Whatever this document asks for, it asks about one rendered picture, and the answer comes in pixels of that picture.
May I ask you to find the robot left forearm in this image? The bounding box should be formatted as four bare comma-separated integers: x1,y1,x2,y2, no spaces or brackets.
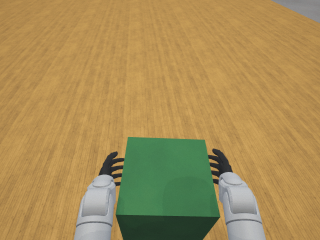
74,174,116,240

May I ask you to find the robot right forearm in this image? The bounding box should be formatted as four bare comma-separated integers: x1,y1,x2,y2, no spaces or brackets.
218,172,266,240

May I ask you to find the robot left hand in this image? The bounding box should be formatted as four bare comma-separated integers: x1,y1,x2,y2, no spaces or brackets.
98,151,125,186

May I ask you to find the robot right hand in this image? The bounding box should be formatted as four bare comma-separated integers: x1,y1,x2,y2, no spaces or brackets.
208,148,233,185

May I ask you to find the carton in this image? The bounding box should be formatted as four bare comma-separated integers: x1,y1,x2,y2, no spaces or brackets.
115,137,220,240

